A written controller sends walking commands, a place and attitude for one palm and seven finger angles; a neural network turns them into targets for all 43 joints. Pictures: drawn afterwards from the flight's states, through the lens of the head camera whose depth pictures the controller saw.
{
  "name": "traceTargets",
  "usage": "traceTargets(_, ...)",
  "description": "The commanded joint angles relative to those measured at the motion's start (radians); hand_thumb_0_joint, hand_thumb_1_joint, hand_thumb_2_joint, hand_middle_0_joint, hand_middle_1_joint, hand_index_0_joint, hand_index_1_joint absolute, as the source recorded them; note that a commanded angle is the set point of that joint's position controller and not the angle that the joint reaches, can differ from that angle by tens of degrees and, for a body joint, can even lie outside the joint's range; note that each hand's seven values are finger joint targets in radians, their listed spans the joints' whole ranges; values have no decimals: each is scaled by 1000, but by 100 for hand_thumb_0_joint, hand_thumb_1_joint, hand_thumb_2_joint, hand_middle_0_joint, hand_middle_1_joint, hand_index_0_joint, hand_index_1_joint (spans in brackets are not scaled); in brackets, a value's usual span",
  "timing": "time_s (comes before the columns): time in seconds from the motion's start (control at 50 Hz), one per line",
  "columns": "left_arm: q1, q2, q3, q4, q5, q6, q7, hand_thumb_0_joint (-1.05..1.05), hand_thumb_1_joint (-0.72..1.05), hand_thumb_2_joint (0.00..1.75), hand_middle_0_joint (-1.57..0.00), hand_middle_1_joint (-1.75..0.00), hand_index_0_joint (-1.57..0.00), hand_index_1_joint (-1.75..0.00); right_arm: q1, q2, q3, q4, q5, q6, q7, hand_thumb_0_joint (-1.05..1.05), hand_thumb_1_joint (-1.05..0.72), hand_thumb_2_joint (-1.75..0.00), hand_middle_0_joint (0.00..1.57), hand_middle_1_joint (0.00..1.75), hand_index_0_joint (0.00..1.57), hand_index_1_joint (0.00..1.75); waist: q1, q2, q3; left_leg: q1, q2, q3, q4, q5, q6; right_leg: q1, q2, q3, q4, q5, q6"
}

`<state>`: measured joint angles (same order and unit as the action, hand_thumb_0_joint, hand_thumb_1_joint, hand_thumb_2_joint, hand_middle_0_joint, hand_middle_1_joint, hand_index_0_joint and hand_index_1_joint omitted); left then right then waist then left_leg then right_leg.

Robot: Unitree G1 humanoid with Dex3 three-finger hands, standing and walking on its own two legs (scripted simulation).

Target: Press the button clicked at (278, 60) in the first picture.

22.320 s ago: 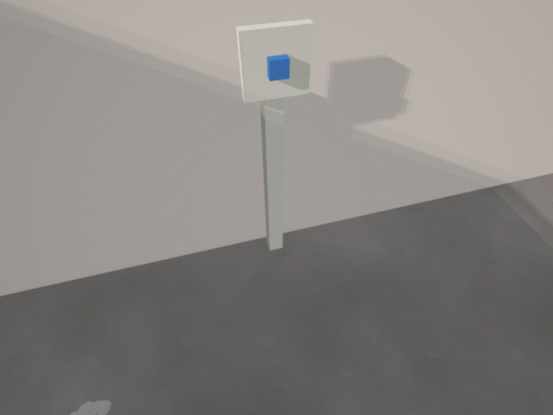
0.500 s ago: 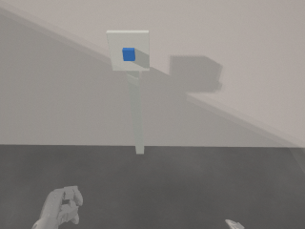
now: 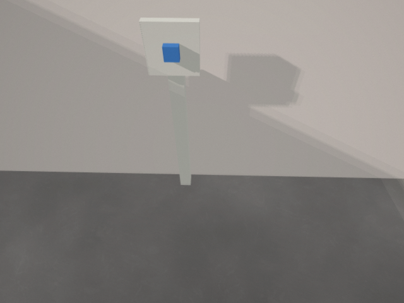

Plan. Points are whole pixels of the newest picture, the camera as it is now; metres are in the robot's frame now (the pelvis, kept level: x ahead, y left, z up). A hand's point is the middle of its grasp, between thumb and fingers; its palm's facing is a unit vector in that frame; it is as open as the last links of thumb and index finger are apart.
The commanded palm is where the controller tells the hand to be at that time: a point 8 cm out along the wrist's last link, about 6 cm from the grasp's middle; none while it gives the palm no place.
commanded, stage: let the arm hang, fingers relaxed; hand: left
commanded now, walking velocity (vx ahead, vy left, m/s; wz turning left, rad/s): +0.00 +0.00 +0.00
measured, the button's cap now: (171, 52) +0.82 +0.16 +0.08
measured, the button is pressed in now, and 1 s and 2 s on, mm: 0 0 0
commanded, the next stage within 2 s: stand and wait in 0.44 s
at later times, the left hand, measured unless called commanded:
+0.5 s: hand out of the picture +0.04 +0.17 -0.17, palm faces +0.02 -0.98 -0.21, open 7.4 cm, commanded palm none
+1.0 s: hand out of the picture +0.04 +0.18 -0.17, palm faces +0.00 -0.97 -0.24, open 7.4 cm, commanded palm none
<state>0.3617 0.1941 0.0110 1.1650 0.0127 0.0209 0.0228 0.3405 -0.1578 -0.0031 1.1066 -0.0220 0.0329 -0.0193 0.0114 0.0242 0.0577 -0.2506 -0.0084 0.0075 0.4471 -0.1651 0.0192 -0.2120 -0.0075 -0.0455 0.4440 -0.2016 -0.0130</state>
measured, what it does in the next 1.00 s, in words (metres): stands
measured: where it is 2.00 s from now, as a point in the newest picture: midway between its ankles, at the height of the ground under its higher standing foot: outside the picture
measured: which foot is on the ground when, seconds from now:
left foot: down 0.00-1.00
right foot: down 0.00-1.00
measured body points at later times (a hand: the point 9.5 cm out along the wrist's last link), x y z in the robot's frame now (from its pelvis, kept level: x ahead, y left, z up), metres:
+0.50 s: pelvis +0.01 -0.01 +0.00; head +0.02 -0.02 +0.45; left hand +0.04 +0.22 -0.15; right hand +0.00 -0.23 -0.16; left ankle +0.05 +0.11 -0.74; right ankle +0.03 -0.12 -0.74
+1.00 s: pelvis +0.02 -0.01 +0.00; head +0.04 -0.02 +0.45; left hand +0.04 +0.23 -0.15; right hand +0.03 -0.25 -0.16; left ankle +0.05 +0.11 -0.74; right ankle +0.03 -0.12 -0.74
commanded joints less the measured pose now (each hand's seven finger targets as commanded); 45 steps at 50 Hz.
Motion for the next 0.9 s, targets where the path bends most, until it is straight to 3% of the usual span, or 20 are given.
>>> traceTargets(0.0, 19, 106, 20, -40, 1, -22, 7, 0, 90, 90, -20, -30, -20, -30, 53, -98, -26, -23, 2, -19, -7, 0, -90, -90, 20, 30, 20, 30, -15, -28, 60, -19, 83, -95, -118, -174, 24, -91, -86, 92, -140, -230, -50)
traceTargets(0.28, -38, 88, 28, -60, 1, -35, 11, 0, 90, 90, -20, -30, -20, -30, 15, -82, -28, -18, 2, -35, -10, 0, -90, -90, 20, 30, 20, 30, -14, -3, 31, 7, 92, -88, -115, -38, 16, -38, -88, 93, -116, -77, -47)
traceTargets(0.38, -67, 98, 30, -62, 0, -37, 10, 0, 90, 90, -20, -30, -20, -30, 6, -88, -29, -16, 2, -33, -10, 0, -90, -90, 20, 30, 20, 30, -17, -37, 25, 22, 90, -76, -109, -23, 11, -24, -93, 100, -137, -85, -46)
traceTargets(0.44, -77, 104, 31, -64, -2, -38, 9, 0, 90, 90, -20, -30, -20, -30, -2, -94, -28, -12, 1, -34, -10, 0, -90, -90, 20, 30, 20, 30, -18, -7, 16, 34, 89, -72, -105, -10, 7, -19, -97, 106, -144, -83, -48)
traceTargets(0.58, -92, 123, 30, -57, -3, -42, 9, 0, 90, 90, -20, -30, -20, -30, -21, -110, -28, -8, 4, -36, -11, 0, -90, -90, 20, 30, 20, 30, -18, -10, -5, 61, 99, -72, -103, 48, 5, 14, -99, 102, -145, -4, -47)
traceTargets(0.7, -105, 130, 25, -47, -4, -39, 9, 0, 90, 90, -20, -30, -20, -30, -32, -123, -27, 0, 4, -31, -10, 0, -90, -90, 20, 30, 20, 30, -20, -17, 24, 65, 103, -69, -116, 16, 3, -4, -97, 104, -166, -49, -44)
traceTargets(0.82, -108, 136, 25, -42, -4, -41, 7, 0, 90, 90, -20, -30, -20, -30, -48, -137, -28, 1, 4, -34, -11, 0, -90, -90, 20, 30, 20, 30, -19, -14, -5, 86, 108, -74, -120, 31, 4, 13, -97, 107, -163, -25, -44)
traceTargets(0.88, -112, 138, 24, -40, -3, -38, 7, 0, 90, 90, -20, -30, -20, -30, -56, -138, -26, 3, 4, -31, -10, 0, -90, -90, 20, 30, 20, 30, -20, -5, 15, 79, 110, -73, -130, 6, 2, 0, -94, 106, -166, -48, -42)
